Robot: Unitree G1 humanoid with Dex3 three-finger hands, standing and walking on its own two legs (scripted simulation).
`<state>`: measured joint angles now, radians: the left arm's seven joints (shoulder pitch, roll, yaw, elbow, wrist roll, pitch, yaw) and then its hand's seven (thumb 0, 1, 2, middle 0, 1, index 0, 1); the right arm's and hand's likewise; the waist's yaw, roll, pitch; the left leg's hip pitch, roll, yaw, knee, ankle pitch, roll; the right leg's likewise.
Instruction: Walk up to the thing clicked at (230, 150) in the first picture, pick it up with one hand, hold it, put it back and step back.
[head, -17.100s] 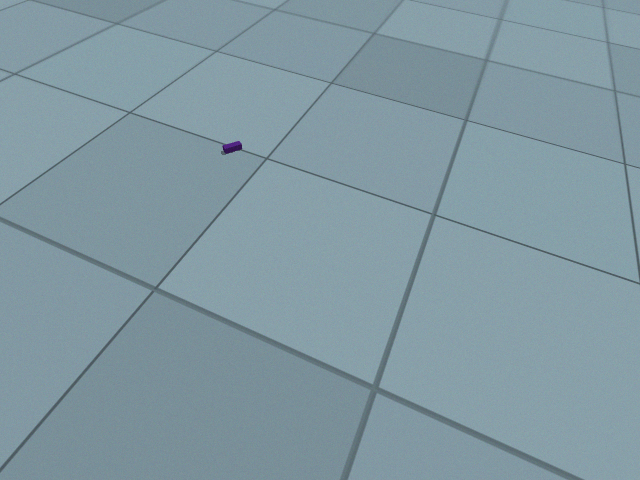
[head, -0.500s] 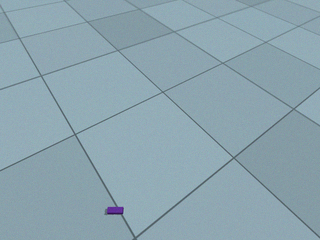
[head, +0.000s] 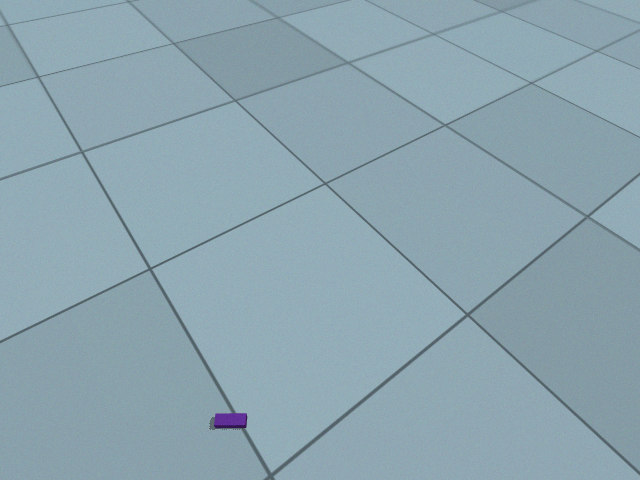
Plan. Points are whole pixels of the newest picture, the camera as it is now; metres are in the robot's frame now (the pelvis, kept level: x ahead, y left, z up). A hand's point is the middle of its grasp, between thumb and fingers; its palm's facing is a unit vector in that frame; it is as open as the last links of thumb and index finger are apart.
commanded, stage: stand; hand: left
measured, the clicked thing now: (230, 420) +0.38 +0.21 -0.77
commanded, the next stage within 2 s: walk up in 0.34 s
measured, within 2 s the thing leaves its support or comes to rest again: neither
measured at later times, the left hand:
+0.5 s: hand out of the picture +0.07 +0.26 -0.16, palm faces -0.04 -0.93 -0.36, open 7.3 cm
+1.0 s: hand out of the picture +0.03 +0.19 -0.15, palm faces -0.01 -0.93 -0.36, open 7.3 cm
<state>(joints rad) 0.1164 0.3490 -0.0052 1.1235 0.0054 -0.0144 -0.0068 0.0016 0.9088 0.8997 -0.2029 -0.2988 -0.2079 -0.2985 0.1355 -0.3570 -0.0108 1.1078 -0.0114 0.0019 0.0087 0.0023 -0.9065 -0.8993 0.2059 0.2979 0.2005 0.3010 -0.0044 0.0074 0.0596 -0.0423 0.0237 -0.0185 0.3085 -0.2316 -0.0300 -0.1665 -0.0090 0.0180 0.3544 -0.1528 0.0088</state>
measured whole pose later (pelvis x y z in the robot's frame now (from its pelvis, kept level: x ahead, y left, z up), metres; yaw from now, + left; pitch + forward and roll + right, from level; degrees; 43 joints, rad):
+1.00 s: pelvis -0.06 -0.06 -0.01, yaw +0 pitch -2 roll +0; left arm 0.16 0.31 0.04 0.89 0.03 0.00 -0.01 0.00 0.91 0.90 -0.21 -0.30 -0.21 -0.30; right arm 0.20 -0.40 -0.04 0.96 -0.01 0.06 -0.01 0.00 -0.91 -0.90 0.21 0.30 0.20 0.30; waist 0.02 0.05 0.14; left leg -0.29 -0.04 -0.13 0.86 -0.51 -0.01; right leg -0.27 0.04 -0.06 0.52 -0.22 -0.08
